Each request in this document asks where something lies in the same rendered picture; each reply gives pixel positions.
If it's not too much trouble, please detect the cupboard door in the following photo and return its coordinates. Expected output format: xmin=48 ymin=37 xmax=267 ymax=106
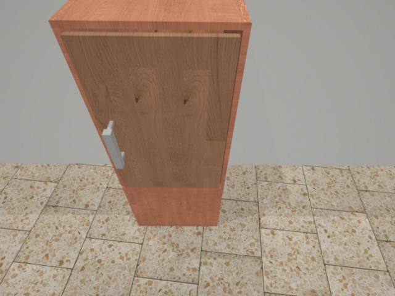
xmin=60 ymin=31 xmax=241 ymax=188

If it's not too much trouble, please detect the handle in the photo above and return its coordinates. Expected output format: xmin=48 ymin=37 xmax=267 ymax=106
xmin=102 ymin=121 xmax=125 ymax=169

